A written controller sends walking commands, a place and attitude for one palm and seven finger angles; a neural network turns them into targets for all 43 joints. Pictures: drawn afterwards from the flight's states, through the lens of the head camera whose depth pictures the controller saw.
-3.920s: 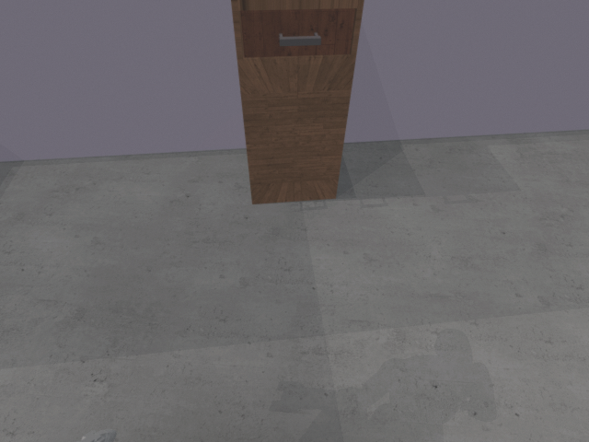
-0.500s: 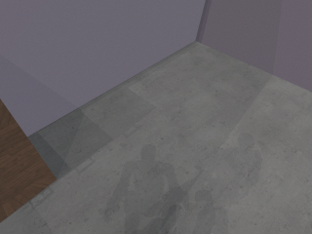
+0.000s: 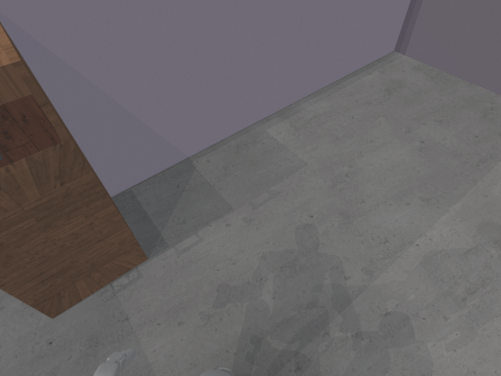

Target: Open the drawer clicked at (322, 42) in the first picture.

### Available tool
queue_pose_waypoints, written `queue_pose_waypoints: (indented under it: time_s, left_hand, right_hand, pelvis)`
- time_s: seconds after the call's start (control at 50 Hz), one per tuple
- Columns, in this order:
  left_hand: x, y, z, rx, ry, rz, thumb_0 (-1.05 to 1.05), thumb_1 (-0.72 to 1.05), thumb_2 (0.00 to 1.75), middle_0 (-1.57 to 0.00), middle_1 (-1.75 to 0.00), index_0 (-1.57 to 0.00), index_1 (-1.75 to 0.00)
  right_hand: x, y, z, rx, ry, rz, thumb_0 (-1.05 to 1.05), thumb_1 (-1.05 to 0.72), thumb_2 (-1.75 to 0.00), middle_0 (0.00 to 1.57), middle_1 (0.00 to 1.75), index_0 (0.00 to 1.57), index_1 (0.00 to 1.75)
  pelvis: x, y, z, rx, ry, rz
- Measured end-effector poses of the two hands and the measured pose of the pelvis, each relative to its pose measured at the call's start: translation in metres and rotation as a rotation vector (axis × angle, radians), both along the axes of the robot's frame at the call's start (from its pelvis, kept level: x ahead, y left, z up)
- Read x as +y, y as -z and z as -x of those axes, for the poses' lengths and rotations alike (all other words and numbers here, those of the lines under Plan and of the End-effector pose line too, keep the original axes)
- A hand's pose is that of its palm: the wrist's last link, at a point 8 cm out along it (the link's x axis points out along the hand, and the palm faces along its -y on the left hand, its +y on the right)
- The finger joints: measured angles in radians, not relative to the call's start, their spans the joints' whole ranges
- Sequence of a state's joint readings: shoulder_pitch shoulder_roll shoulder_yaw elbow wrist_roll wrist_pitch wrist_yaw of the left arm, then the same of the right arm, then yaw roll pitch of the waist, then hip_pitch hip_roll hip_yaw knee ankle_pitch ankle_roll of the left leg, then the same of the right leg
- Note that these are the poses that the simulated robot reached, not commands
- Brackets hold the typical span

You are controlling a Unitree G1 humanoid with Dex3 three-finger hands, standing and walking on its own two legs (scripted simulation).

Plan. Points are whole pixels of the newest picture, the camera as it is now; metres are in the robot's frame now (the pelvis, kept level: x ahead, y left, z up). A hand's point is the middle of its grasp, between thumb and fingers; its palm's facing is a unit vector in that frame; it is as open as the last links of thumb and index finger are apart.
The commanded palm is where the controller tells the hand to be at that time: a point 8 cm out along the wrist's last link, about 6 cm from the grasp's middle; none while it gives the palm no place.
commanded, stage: turn to face it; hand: left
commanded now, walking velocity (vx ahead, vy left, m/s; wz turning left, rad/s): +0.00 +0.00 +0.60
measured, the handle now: out of the picture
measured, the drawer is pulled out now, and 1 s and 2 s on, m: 0.00 0.00 0.00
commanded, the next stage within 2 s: take the last steps up to it in 0.94 s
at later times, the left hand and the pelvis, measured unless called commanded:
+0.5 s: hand out of the picture -0.08 +0.25 -0.18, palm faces +0.38 -0.88 -0.28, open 7.4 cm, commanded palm none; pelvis -0.01 +0.03 +0.00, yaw +20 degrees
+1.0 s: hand out of the picture -0.01 +0.20 -0.13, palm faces +0.55 -0.78 -0.28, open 7.4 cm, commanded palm none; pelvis +0.02 -0.01 +0.01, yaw +34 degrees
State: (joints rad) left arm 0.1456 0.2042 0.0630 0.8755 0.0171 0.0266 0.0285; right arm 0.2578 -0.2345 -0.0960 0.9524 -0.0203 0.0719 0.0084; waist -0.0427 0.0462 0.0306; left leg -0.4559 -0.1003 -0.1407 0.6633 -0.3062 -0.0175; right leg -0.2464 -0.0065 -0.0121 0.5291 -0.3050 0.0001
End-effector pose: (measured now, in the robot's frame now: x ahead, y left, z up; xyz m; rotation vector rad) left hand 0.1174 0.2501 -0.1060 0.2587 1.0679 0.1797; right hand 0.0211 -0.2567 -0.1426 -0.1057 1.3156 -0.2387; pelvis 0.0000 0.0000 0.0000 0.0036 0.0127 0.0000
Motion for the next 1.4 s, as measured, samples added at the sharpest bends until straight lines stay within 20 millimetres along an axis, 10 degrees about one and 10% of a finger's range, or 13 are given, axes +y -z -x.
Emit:
queue_pose_waypoints:
  time_s: [0.24,0.48,0.68,0.9,1.12,1.3,1.4]
  left_hand:
    - [-0.012,-0.001,0.093,0.093,-0.197,0.028,0.01,0.90,0.90,-0.21,-0.30,-0.20,-0.30]
    - [0.033,0.041,0.213,0.299,-0.463,0.085,0.01,0.91,0.90,-0.21,-0.30,-0.20,-0.30]
    - [0.049,0.017,0.185,0.145,-0.531,0.054,0.01,0.91,0.90,-0.20,-0.30,-0.19,-0.30]
    - [0.005,-0.002,0.147,0.013,-0.548,-0.001,0.00,0.91,0.90,-0.20,-0.30,-0.20,-0.30]
    - [-0.042,0.005,0.201,0.106,-0.686,0.087,0.00,0.91,0.90,-0.21,-0.30,-0.20,-0.30]
    - [-0.058,0.041,0.291,0.280,-0.818,0.223,0.00,0.91,0.90,-0.21,-0.30,-0.20,-0.30]
    - [-0.046,0.039,0.297,0.352,-0.796,0.274,0.01,0.91,0.90,-0.20,-0.30,-0.20,-0.30]
  right_hand:
    - [-0.013,-0.013,-0.077,-0.036,-0.238,0.008,0.01,-0.91,-0.90,0.20,0.30,0.20,0.30]
    - [0.079,-0.032,-0.182,-0.225,-0.537,0.055,0.01,-0.90,-0.90,0.20,0.30,0.20,0.30]
    - [0.103,-0.034,-0.181,-0.182,-0.617,0.013,0.00,-0.90,-0.90,0.20,0.30,0.20,0.30]
    - [0.071,0.005,-0.182,-0.077,-0.623,-0.054,0.01,-0.90,-0.90,0.20,0.30,0.20,0.30]
    - [0.067,-0.006,-0.177,0.020,-0.713,-0.016,0.01,-0.90,-0.90,0.20,0.30,0.20,0.30]
    - [0.128,-0.018,-0.182,-0.075,-0.818,0.010,0.01,-0.90,-0.90,0.20,0.30,0.20,0.30]
    - [0.142,-0.028,-0.160,-0.073,-0.775,0.017,0.00,-0.92,-0.90,0.20,0.30,0.20,0.30]
  pelvis:
    - [-0.012,-0.010,0.003,-0.026,-0.185,-0.046]
    - [0.026,0.007,0.009,-0.009,-0.334,-0.010]
    - [0.025,-0.007,0.003,-0.015,-0.446,0.009]
    - [-0.006,0.002,-0.017,-0.026,-0.555,-0.031]
    - [-0.009,-0.010,-0.016,-0.028,-0.642,-0.039]
    - [0.026,0.000,-0.005,-0.030,-0.676,0.012]
    - [0.047,-0.009,-0.011,-0.043,-0.666,0.010]
